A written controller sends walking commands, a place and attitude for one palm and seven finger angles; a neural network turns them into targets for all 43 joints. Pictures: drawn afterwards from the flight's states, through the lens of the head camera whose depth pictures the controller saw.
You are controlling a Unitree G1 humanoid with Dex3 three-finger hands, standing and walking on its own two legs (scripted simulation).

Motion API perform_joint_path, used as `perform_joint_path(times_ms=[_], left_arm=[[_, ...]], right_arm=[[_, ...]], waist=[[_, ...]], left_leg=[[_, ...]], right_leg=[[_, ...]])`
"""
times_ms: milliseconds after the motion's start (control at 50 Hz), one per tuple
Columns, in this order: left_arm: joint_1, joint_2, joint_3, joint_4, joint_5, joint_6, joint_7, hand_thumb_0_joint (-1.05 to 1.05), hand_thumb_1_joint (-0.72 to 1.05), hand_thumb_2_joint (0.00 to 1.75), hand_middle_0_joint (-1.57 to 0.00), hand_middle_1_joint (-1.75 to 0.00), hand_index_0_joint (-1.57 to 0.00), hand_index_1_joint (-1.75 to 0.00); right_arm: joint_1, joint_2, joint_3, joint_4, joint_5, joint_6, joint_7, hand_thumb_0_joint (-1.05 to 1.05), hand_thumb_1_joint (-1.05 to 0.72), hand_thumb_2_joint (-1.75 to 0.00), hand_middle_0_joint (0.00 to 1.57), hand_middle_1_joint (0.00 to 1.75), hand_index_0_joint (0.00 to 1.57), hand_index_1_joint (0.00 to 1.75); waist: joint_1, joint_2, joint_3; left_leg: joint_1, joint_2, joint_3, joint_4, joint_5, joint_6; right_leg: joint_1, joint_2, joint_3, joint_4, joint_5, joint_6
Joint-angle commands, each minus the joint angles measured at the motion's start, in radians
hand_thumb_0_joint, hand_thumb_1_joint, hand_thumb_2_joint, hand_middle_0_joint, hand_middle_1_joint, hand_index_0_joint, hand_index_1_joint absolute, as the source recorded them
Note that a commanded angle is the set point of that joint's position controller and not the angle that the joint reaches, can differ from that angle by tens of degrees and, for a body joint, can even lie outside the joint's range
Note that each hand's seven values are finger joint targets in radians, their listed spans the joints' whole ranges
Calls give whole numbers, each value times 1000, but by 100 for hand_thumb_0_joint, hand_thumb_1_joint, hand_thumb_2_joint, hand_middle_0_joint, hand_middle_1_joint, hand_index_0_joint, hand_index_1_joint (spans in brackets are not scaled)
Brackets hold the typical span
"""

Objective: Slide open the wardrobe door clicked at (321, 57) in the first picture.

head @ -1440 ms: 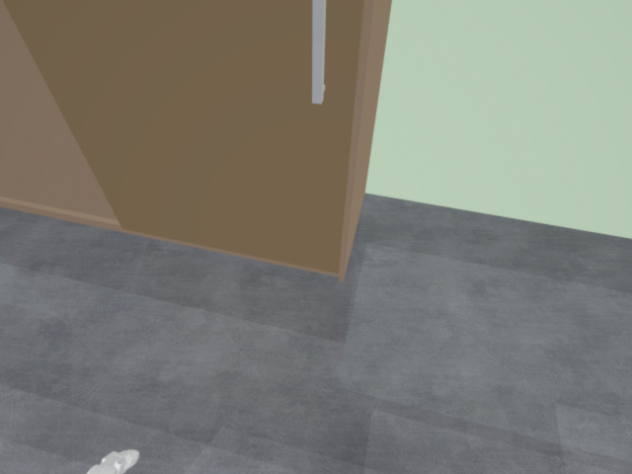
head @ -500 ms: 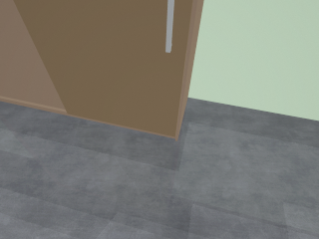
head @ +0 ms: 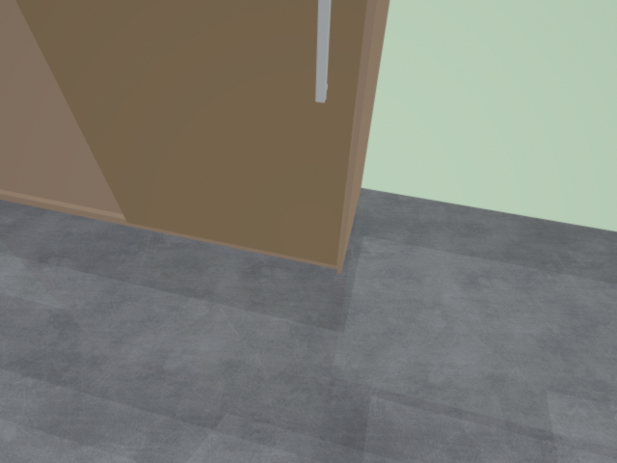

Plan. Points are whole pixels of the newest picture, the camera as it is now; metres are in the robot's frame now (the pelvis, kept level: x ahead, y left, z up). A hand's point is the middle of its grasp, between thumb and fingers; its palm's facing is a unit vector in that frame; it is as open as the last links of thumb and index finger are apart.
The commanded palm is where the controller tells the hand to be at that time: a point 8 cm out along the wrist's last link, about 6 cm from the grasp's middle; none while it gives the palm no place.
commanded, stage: walk to a spot facing it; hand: right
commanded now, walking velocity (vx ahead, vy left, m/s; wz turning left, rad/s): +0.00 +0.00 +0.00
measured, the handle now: (325, 40) +0.95 +0.02 +0.14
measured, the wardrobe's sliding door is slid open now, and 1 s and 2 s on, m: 0.00 0.00 0.00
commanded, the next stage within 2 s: none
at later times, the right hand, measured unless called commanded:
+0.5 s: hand out of the picture +0.06 -0.18 -0.18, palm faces -0.15 +0.95 -0.27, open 7.3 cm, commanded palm none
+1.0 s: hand out of the picture +0.09 -0.17 -0.17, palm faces -0.31 +0.92 -0.23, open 7.3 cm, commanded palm none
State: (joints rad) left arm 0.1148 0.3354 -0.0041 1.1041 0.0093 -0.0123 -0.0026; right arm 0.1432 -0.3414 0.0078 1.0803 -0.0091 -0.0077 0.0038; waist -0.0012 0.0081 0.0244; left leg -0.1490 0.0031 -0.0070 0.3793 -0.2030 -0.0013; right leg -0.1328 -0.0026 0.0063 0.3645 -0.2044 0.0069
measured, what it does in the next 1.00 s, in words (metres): lifts its right foot, turning left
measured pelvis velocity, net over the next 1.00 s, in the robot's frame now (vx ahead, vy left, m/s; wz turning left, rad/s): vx -0.02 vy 0.01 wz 0.43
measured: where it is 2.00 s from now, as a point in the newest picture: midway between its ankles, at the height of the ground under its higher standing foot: (247, 462)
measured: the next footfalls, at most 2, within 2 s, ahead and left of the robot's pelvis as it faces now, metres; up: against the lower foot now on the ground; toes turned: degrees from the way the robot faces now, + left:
right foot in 1.06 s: +0.05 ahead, -0.10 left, +0.00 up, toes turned +27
left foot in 1.62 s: +0.15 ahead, +0.23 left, +0.00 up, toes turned +56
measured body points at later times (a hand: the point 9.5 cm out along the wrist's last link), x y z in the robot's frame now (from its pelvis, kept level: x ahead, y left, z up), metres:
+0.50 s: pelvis -0.02 +0.02 -0.02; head +0.01 +0.05 +0.42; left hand +0.02 +0.28 -0.18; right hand +0.07 -0.23 -0.16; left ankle -0.02 +0.11 -0.74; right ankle +0.00 -0.12 -0.75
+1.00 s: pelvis -0.02 +0.01 +0.00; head +0.00 +0.01 +0.44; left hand -0.02 +0.29 -0.13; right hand +0.11 -0.22 -0.15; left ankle -0.02 +0.11 -0.75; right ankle +0.01 -0.13 -0.71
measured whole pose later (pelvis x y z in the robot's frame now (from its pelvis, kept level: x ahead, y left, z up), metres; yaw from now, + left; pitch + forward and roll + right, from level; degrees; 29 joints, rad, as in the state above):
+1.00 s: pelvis -0.02 +0.01 +0.00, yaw +24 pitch +2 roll +0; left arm 0.15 0.24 0.06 0.92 0.02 0.03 0.01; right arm 0.29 -0.22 -0.06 0.92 -0.02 0.02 0.01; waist -0.05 0.01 0.00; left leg -0.30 -0.13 -0.19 0.41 -0.14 0.05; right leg -0.36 -0.02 0.02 0.77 -0.41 0.05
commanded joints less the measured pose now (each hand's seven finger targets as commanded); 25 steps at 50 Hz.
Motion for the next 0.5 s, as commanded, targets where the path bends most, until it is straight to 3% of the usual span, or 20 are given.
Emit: perform_joint_path(times_ms=[0, 120, 180, 260, 280, 320, 360, 380, 400, 420, 440, 460, 480], left_arm=[[-48, 209, 37, -58, -3, -23, 17, 0, 90, 90, -20, -30, -20, -30], [-47, 211, 43, -62, -1, -23, 21, 0, 90, 90, -20, -30, -20, -30], [22, 94, 28, -65, 2, -2, 27, 0, 90, 90, -20, -30, -20, -30], [45, 112, 52, -114, 3, 15, 36, 0, 90, 90, -20, -30, -20, -30], [41, 118, 58, -127, 4, 17, 37, 0, 90, 90, -20, -30, -20, -30], [41, 130, 70, -149, 5, 19, 38, 0, 90, 90, -20, -30, -20, -30], [28, 137, 81, -168, 5, 14, 37, 0, 90, 90, -20, -30, -20, -30], [15, 131, 84, -180, 7, 13, 36, 0, 90, 90, -20, -30, -20, -30], [-3, 126, 86, -194, 8, 12, 36, 0, 90, 90, -20, -30, -20, -30], [-29, 123, 90, -207, 11, 12, 36, 0, 90, 90, -20, -30, -20, -30], [-52, 124, 94, -216, 12, 16, 35, 0, 90, 90, -20, -30, -20, -30], [-58, 112, 95, -220, 10, 21, 34, 0, 90, 90, -20, -30, -20, -30], [-27, 45, 87, -232, 2, 34, 28, 0, 90, 90, -20, -30, -20, -30]], right_arm=[[-40, -206, -41, -62, -2, -21, -16, 0, -90, -90, 20, 30, 20, 30], [-42, -207, -46, -70, -3, -17, -14, 0, -90, -90, 20, 30, 20, 30], [16, -103, -34, -74, -3, 15, -19, 0, -90, -90, 20, 30, 20, 30], [42, -103, -50, -120, -8, 38, -14, 0, -90, -90, 20, 30, 20, 30], [47, -98, -53, -133, -9, 41, -11, 0, -90, -90, 20, 30, 20, 30], [48, -82, -59, -157, -10, 48, -5, 0, -90, -90, 20, 30, 20, 30], [65, -51, -66, -178, -10, 55, 1, 0, -90, -90, 20, 30, 20, 30], [73, -42, -70, -186, -9, 60, 2, 0, -90, -90, 20, 30, 20, 30], [88, -36, -76, -195, -9, 61, 5, 0, -90, -90, 20, 30, 20, 30], [116, -28, -80, -197, -8, 60, 8, 0, -90, -90, 20, 30, 20, 30], [167, -27, -84, -188, -11, 55, 12, 0, -90, -90, 20, 30, 20, 30], [230, -30, -92, -172, -14, 47, 12, 0, -90, -90, 20, 30, 20, 30], [265, -119, -108, -170, -26, 28, 2, 0, -90, -90, 20, 30, 20, 30]], waist=[[-1, -12, -54], [1, -15, -53], [7, 0, -49], [8, -12, -48], [7, -38, -41], [7, -99, -29], [-2, -202, -23], [-8, -218, -13], [-17, -209, -14], [-39, -203, -10], [-65, -154, -29], [-94, -93, -47], [-101, 226, -37]], left_leg=[[15, 115, -100, -63, 135, 29], [-6, 110, -117, -54, 181, 35], [-50, 104, -131, 9, 246, 23], [-131, 70, -139, 105, 243, 22], [-161, 57, -136, 135, 226, 20], [-204, 14, -96, 248, 138, 7], [-242, -12, -21, 451, -199, -15], [-245, 3, -16, 518, -287, -19], [-227, 27, -26, 529, -308, -16], [-183, 43, -21, 479, -288, -12], [-123, 40, 0, 385, -211, -10], [-26, 40, 3, 224, -55, -11], [5, 187, -262, -22, 124, 19]], right_leg=[[6, -114, 99, -61, 135, -33], [30, -120, 79, -43, 152, -30], [24, -126, 27, 16, 155, -11], [18, -159, 20, 54, 124, -24], [13, -174, 23, 55, 107, -31], [-8, -232, 63, 18, 89, -65], [-33, -337, 111, -27, 196, -145], [-53, -363, 107, -29, 246, -174], [-77, -375, 84, -11, 264, -179], [-111, -364, 47, 31, 269, -160], [-131, -335, -3, 116, 234, -122], [-183, -277, -61, 261, 146, -66], [-306, -124, -147, 535, -176, 23]])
